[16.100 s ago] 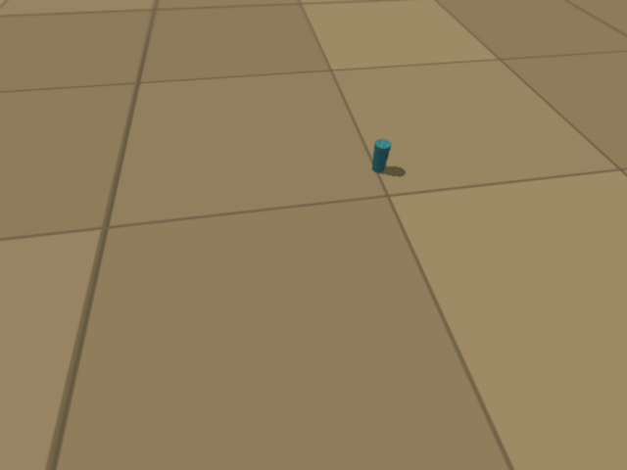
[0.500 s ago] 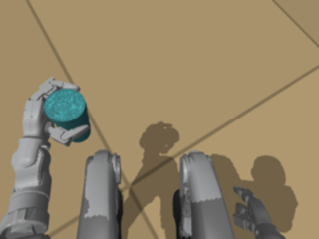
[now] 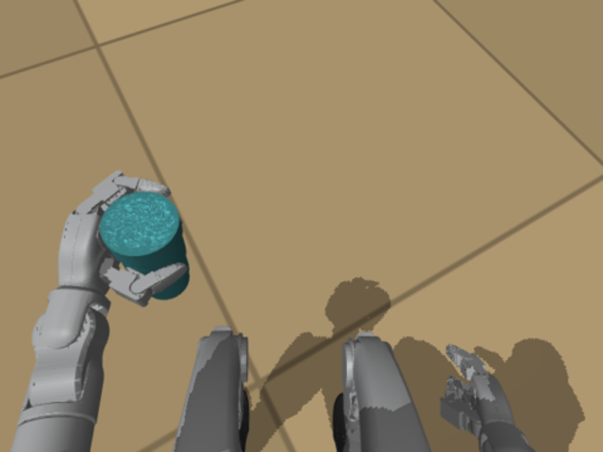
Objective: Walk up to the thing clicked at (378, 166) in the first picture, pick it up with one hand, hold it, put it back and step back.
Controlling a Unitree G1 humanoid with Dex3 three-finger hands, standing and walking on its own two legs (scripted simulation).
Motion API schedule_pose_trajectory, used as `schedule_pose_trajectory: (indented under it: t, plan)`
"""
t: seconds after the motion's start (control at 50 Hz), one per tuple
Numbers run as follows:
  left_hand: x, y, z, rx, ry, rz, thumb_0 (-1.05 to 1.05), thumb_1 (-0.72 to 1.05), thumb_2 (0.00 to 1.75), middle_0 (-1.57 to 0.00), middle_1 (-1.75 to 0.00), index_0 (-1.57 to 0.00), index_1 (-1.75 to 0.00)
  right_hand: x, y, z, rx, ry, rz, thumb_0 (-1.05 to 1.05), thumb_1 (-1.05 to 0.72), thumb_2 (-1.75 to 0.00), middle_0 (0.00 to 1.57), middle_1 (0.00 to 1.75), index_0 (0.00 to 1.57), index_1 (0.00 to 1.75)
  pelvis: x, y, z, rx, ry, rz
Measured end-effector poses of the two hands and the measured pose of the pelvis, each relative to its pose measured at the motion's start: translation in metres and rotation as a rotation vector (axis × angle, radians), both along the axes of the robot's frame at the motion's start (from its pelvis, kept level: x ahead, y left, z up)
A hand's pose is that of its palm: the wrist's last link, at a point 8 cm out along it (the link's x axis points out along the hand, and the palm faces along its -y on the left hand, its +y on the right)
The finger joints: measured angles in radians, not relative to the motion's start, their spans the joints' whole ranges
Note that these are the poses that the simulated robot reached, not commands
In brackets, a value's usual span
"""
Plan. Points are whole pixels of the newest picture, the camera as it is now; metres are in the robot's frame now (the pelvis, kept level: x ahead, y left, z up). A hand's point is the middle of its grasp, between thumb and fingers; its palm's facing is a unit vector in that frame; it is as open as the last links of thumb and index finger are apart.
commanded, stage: lift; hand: left
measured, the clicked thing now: (155, 254) +0.35 +0.19 +0.00
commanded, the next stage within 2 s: hold in 1.32 s
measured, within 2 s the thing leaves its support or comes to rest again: neither
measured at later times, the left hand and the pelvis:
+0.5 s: hand (95, 182) +0.36 +0.19 +0.16, palm faces -0.01 -1.00 -0.03, open 10.6 cm; pelvis +0.03 +0.01 +0.12, yaw +2 degrees
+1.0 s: hand (84, 140) +0.36 +0.18 +0.21, palm faces -0.03 -1.00 -0.01, open 10.6 cm; pelvis +0.04 +0.00 +0.17, yaw +2 degrees
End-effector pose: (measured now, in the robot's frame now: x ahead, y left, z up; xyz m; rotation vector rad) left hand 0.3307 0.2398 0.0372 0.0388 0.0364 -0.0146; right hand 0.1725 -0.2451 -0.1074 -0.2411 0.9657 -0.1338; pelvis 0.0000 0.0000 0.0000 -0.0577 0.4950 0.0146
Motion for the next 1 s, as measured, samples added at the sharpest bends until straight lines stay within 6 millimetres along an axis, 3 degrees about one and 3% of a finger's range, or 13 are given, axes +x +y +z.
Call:
schedule_pose_trajectory:
  t: [0.2,0.36,0.58,1.0]
  plan:
    - [0.004,0.002,0.065,-0.003,0.001,0.025,0.05,-0.42,1.10,-0.76,-1.03,-0.64,-1.03,0.003,0.006,0.072,-0.008,-0.060,-0.018,0.01,-0.92,-0.90,0.21,0.30,0.20,0.30,0.013,0.003,0.059,0.000,-0.086,0.018]
    - [0.005,0.007,0.098,-0.002,0.016,0.008,0.05,-0.41,1.10,-0.76,-1.02,-0.64,-1.02,-0.004,0.007,0.110,-0.014,-0.054,-0.021,0.01,-0.92,-0.90,0.20,0.30,0.20,0.30,0.021,0.006,0.095,0.005,-0.145,0.023]
    - [0.008,0.003,0.135,-0.011,-0.003,0.003,0.05,-0.41,1.10,-0.77,-1.02,-0.65,-1.01,-0.011,0.008,0.137,-0.001,-0.027,-0.018,0.01,-0.92,-0.90,0.20,0.30,0.20,0.30,0.028,0.005,0.127,0.017,-0.208,0.026]
    - [0.014,-0.007,0.171,-0.033,0.001,-0.013,0.05,-0.41,1.10,-0.76,-1.02,-0.65,-1.02,-0.003,0.003,0.174,-0.006,-0.032,-0.018,0.01,-0.91,-0.90,0.20,0.30,0.20,0.30,0.041,-0.001,0.165,0.035,-0.298,0.025]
